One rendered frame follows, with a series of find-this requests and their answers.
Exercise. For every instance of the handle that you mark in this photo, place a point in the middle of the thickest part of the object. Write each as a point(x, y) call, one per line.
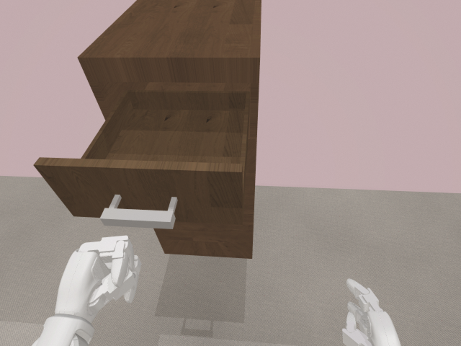
point(155, 219)

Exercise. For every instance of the robot left forearm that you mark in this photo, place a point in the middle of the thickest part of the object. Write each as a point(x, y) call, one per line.
point(65, 330)

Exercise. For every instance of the drawer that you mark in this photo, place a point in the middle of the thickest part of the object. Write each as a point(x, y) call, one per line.
point(155, 145)

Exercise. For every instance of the cabinet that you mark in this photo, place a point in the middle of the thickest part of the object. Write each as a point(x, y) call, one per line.
point(186, 45)

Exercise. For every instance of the left robot hand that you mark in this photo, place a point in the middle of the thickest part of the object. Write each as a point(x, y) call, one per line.
point(110, 262)

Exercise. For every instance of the right robot hand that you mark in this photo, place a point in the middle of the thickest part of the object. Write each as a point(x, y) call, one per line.
point(376, 326)

